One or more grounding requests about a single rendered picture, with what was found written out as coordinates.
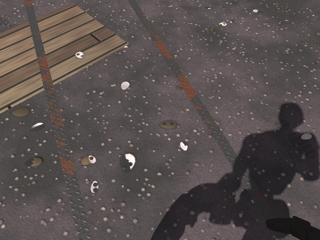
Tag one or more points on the robot right hand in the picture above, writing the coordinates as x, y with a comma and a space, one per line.
295, 226

